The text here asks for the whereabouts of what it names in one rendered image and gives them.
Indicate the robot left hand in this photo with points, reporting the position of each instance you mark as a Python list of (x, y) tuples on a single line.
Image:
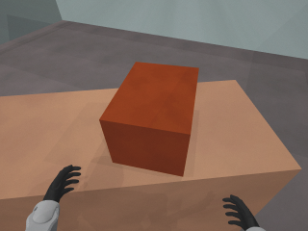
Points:
[(57, 188)]

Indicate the carton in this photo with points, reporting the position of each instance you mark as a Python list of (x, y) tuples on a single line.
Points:
[(148, 123)]

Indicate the robot right hand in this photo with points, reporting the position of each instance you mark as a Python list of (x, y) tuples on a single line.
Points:
[(246, 219)]

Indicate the robot left forearm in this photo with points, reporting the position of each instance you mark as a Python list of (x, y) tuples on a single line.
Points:
[(44, 217)]

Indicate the pedestal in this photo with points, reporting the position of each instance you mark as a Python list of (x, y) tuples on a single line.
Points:
[(232, 151)]

